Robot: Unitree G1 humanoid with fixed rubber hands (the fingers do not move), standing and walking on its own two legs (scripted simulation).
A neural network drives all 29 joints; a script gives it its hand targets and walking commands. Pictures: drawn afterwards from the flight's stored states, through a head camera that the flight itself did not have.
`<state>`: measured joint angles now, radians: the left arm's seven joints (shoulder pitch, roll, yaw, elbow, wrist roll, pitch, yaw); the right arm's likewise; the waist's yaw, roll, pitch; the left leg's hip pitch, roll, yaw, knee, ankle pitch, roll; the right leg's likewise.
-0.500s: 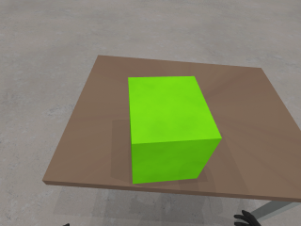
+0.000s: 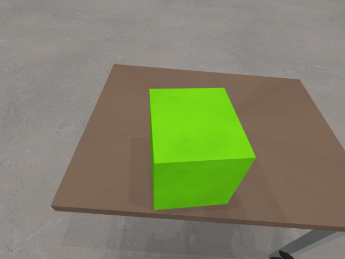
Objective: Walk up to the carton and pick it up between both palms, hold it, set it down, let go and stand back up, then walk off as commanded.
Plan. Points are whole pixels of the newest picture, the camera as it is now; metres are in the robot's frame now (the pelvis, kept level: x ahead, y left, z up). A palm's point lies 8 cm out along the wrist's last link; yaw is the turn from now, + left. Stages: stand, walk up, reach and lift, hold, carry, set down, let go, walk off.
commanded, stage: stand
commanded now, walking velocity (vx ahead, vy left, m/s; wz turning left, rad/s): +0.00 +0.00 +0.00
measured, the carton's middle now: (189, 148) +0.40 -0.02 +0.01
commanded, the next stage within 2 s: walk off in 1.50 s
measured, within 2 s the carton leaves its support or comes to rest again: neither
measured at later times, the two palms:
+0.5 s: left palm out of the picture +0.03 +0.26 -0.14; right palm out of the picture +0.10 -0.27 -0.09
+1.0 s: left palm out of the picture +0.01 +0.26 -0.14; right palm out of the picture +0.08 -0.27 -0.10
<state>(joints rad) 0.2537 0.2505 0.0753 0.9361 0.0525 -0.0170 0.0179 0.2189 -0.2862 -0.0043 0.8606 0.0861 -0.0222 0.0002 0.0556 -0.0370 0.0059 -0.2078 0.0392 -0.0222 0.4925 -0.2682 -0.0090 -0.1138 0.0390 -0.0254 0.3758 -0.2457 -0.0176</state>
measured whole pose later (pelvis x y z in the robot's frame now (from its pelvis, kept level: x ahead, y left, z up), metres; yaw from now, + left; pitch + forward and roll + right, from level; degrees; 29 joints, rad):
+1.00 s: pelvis -0.01 +0.00 +0.00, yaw +0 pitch -2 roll -2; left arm 0.25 0.25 0.08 1.02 0.05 -0.02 0.02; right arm 0.22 -0.29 0.00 0.92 0.09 -0.02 0.00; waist 0.06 -0.01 0.01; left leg -0.20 0.04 -0.02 0.49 -0.25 -0.01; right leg -0.11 0.04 -0.03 0.38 -0.23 -0.02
